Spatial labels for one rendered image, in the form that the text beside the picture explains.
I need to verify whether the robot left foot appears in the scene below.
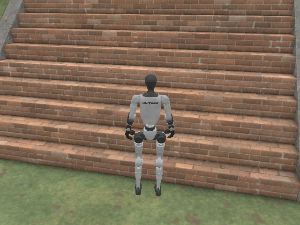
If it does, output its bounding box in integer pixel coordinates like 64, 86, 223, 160
135, 183, 142, 195

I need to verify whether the robot right hand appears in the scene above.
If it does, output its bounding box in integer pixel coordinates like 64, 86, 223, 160
164, 129, 175, 138

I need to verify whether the robot right forearm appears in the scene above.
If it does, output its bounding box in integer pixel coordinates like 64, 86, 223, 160
166, 114, 174, 131

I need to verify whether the robot foot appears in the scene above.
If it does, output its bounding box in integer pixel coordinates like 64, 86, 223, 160
135, 183, 142, 195
154, 184, 161, 196

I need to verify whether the left robot upper arm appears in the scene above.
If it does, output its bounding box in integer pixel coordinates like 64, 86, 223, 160
129, 95, 141, 120

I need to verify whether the robot right foot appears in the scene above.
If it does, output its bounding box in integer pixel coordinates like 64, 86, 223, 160
154, 184, 161, 196

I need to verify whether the right robot upper arm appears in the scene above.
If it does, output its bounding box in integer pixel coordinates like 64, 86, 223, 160
160, 95, 172, 120

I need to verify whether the robot left forearm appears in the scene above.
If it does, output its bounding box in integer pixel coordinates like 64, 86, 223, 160
126, 113, 134, 131

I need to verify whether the robot left hand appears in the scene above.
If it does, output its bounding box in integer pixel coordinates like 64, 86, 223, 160
125, 130, 135, 140

